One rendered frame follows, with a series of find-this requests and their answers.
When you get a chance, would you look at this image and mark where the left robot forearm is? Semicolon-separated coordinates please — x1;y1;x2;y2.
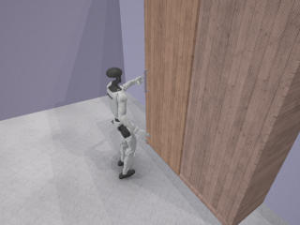
121;79;136;90

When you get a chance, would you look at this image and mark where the wardrobe door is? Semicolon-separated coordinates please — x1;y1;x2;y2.
180;0;300;224
144;0;201;175

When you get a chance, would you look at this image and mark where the left robot shin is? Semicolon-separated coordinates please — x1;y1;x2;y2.
120;137;128;161

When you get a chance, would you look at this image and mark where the robot right hand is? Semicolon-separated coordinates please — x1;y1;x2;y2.
138;129;151;142

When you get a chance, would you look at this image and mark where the robot right thigh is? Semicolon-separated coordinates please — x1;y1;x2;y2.
120;126;137;156

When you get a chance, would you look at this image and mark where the handle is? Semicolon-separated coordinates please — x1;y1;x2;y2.
143;69;149;93

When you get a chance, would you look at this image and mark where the robot right upper arm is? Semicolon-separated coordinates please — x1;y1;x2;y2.
117;92;128;122

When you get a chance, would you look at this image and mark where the right robot forearm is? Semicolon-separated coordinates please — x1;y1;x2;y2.
121;116;141;134

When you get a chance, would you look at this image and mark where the robot left upper arm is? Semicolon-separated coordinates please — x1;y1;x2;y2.
107;82;126;92

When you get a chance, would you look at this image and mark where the robot left hand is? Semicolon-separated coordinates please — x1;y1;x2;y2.
135;76;147;85

